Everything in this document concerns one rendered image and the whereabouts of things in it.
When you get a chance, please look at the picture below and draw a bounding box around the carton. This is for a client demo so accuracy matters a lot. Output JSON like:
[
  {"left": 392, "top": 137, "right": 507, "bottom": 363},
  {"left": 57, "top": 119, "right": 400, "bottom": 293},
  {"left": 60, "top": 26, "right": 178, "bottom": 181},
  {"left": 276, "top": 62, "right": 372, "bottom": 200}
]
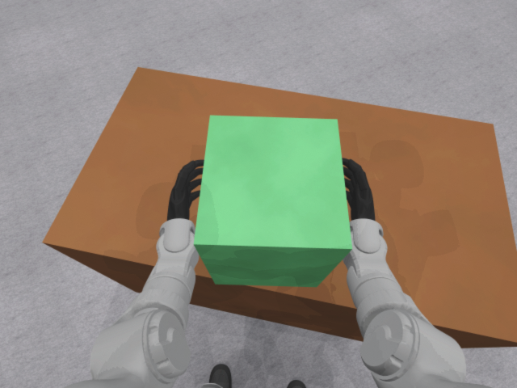
[{"left": 194, "top": 116, "right": 352, "bottom": 287}]

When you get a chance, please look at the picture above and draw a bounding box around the pedestal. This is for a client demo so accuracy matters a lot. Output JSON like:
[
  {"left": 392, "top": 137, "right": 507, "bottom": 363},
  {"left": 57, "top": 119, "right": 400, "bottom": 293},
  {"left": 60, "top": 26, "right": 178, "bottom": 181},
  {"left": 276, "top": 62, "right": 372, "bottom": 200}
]
[{"left": 42, "top": 67, "right": 517, "bottom": 348}]

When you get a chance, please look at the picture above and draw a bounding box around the left robot forearm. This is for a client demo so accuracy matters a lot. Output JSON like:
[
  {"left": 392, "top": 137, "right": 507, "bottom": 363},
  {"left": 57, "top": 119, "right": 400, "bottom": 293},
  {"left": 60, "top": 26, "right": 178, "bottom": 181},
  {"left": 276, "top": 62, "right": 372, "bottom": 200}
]
[{"left": 90, "top": 218, "right": 199, "bottom": 380}]

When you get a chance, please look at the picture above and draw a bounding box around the right robot hand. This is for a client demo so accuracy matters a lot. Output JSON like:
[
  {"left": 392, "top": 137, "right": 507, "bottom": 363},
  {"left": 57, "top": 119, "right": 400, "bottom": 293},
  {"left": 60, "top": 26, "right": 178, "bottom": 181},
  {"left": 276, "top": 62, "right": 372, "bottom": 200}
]
[{"left": 342, "top": 158, "right": 375, "bottom": 221}]

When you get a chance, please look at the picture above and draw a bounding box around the left robot hand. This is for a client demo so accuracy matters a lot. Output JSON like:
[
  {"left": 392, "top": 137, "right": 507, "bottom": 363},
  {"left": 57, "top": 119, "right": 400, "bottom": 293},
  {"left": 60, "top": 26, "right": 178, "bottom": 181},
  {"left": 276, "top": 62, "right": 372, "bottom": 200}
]
[{"left": 167, "top": 160, "right": 204, "bottom": 221}]

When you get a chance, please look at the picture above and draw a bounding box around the left robot upper arm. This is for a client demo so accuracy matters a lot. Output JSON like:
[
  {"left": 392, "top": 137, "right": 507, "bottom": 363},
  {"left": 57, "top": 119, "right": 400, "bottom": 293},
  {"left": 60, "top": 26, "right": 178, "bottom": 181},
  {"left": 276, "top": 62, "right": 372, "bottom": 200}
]
[{"left": 64, "top": 310, "right": 191, "bottom": 388}]

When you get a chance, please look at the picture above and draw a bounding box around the right robot forearm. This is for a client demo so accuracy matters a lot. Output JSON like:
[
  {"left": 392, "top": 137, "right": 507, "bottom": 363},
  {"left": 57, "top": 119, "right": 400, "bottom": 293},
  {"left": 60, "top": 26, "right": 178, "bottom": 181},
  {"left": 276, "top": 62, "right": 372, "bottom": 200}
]
[{"left": 343, "top": 218, "right": 434, "bottom": 338}]

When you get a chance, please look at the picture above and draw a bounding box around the right robot upper arm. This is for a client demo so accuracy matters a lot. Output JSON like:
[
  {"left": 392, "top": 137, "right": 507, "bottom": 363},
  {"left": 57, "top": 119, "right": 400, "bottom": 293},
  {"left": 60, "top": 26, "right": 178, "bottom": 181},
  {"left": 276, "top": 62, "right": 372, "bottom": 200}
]
[{"left": 359, "top": 309, "right": 492, "bottom": 388}]

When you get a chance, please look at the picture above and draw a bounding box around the robot left foot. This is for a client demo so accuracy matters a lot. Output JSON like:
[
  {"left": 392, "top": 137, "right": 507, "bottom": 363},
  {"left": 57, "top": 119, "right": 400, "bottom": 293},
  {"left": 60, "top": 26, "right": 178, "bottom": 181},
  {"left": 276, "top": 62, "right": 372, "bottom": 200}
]
[{"left": 209, "top": 364, "right": 232, "bottom": 388}]

